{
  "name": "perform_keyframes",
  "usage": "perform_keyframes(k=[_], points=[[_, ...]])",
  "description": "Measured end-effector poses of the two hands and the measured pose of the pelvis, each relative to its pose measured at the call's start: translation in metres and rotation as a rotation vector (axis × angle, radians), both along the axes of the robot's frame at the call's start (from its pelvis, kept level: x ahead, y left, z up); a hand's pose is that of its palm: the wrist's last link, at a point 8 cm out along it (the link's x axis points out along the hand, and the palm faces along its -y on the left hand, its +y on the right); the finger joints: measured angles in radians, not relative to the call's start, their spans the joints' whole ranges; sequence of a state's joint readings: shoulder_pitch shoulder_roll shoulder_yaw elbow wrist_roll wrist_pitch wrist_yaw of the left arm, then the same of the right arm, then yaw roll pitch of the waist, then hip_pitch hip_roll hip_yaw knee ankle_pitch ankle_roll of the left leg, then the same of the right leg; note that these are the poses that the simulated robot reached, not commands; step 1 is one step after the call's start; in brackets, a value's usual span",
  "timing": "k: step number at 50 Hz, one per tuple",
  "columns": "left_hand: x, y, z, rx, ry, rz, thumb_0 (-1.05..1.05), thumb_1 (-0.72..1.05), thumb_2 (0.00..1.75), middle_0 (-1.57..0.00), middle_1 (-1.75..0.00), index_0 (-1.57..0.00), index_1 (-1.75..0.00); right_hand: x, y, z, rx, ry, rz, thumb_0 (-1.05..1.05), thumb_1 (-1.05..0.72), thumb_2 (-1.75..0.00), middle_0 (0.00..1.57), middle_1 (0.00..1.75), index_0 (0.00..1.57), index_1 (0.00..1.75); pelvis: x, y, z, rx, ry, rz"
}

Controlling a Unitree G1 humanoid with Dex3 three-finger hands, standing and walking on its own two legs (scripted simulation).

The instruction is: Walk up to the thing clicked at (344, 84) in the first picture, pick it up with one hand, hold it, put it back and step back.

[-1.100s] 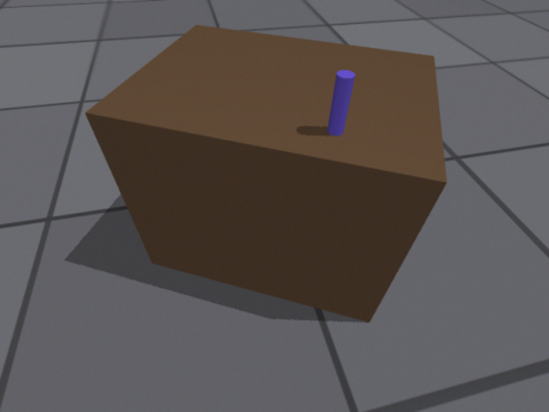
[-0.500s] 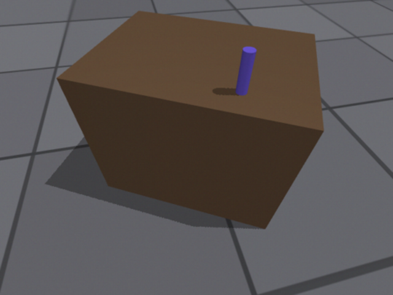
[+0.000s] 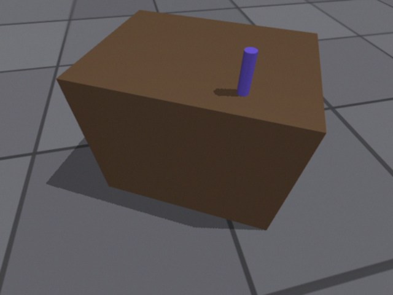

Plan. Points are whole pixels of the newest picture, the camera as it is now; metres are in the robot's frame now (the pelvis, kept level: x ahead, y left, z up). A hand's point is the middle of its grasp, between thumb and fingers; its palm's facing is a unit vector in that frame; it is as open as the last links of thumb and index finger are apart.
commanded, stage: stand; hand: left
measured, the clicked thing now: (246, 73) +0.77 -0.15 +0.04
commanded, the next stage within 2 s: walk up in 0.02 s
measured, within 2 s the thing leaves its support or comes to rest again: neither
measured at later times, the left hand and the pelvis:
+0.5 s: hand (143, 291) +0.17 +0.13 -0.16, palm faces -0.14 -0.93 -0.34, open 7.4 cm; pelvis +0.08 -0.13 -0.03, yaw -9 degrees
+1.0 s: hand (196, 202) +0.40 +0.01 -0.16, palm faces -0.31 -0.88 -0.37, open 7.4 cm; pelvis +0.23 -0.24 -0.02, yaw -15 degrees
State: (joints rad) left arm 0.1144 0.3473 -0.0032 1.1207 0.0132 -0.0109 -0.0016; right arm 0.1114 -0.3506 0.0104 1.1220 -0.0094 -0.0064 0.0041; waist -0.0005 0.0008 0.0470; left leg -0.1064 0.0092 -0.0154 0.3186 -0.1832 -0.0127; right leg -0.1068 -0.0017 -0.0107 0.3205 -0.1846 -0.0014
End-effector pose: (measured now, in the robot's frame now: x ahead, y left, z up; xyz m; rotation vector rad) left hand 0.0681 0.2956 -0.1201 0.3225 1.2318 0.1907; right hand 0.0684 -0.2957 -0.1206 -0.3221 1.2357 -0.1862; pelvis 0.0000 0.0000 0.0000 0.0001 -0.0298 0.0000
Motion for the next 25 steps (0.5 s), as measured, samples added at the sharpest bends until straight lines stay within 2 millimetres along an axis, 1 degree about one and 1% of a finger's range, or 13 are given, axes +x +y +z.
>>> perform_keyframes(k=[3, 5, 9, 12, 15, 17, 19, 21, 25], points=[[0.001, 0.002, -0.001, -0.006, 0.004, -0.01, 0.01, 0.9, 0.9, -0.21, -0.3, -0.2, -0.3, 0.001, -0.003, 0.001, -0.004, -0.028, -0.01, 0.01, -0.91, -0.89, 0.2, 0.3, 0.2, 0.3, 0.001, -0.002, -0.002, 0.007, 0.003, -0.015], [0.004, 0.005, -0.002, -0.002, 0.022, -0.028, 0.01, 0.9, 0.9, -0.21, -0.3, -0.2, -0.3, -0.003, -0.013, 0.003, -0.022, -0.066, -0.036, 0.01, -0.91, -0.89, 0.2, 0.3, 0.21, 0.3, 0.004, -0.007, -0.005, 0.018, 0.004, -0.041], [0.018, 0.004, 0.001, 0.013, 0.037, -0.043, 0.01, 0.9, 0.9, -0.21, -0.3, -0.2, -0.3, -0.022, -0.049, 0.012, -0.087, -0.063, -0.083, 0.01, -0.9, -0.89, 0.21, 0.3, 0.21, 0.3, 0.014, -0.025, -0.007, 0.026, 0.002, -0.066], [0.034, -0.006, 0.003, 0.022, 0.036, -0.065, 0.01, 0.9, 0.9, -0.2, -0.3, -0.2, -0.3, -0.033, -0.082, 0.015, -0.131, -0.027, -0.112, 0.01, -0.9, -0.89, 0.21, 0.3, 0.21, 0.3, 0.025, -0.043, -0.011, 0.032, -0.01, -0.096], [0.054, -0.026, 0.001, 0.034, 0.038, -0.101, 0.01, 0.91, 0.9, -0.2, -0.3, -0.2, -0.3, -0.037, -0.119, 0.011, -0.159, -0.01, -0.142, 0.01, -0.9, -0.89, 0.21, 0.3, 0.21, 0.3, 0.038, -0.066, -0.019, 0.034, -0.022, -0.127], [0.069, -0.044, -0.003, 0.049, 0.03, -0.123, 0.01, 0.91, 0.9, -0.2, -0.3, -0.2, -0.3, -0.033, -0.145, 0.001, -0.17, -0.007, -0.16, 0.01, -0.9, -0.89, 0.2, 0.3, 0.21, 0.3, 0.048, -0.084, -0.029, 0.033, -0.026, -0.144], [0.081, -0.063, -0.008, 0.057, 0.007, -0.13, 0.01, 0.91, 0.9, -0.2, -0.3, -0.2, -0.3, -0.025, -0.168, -0.01, -0.181, -0.001, -0.167, 0.01, -0.9, -0.89, 0.2, 0.3, 0.21, 0.3, 0.057, -0.101, -0.039, -0.006, -0.035, -0.141], [0.089, -0.083, -0.011, 0.046, -0.018, -0.127, 0.01, 0.91, 0.9, -0.2, -0.3, -0.2, -0.3, -0.012, -0.179, -0.014, -0.173, 0.004, -0.17, 0.01, -0.91, -0.89, 0.2, 0.3, 0.2, 0.3, 0.066, -0.114, -0.041, -0.009, -0.035, -0.145], [0.1, -0.119, -0.007, -0.003, -0.014, -0.126, 0.01, 0.9, 0.9, -0.2, -0.3, -0.2, -0.3, 0.021, -0.182, -0.004, -0.127, -0.034, -0.149, 0.01, -0.91, -0.89, 0.2, 0.3, 0.2, 0.3, 0.084, -0.13, -0.027, -0.007, -0.026, -0.164]])
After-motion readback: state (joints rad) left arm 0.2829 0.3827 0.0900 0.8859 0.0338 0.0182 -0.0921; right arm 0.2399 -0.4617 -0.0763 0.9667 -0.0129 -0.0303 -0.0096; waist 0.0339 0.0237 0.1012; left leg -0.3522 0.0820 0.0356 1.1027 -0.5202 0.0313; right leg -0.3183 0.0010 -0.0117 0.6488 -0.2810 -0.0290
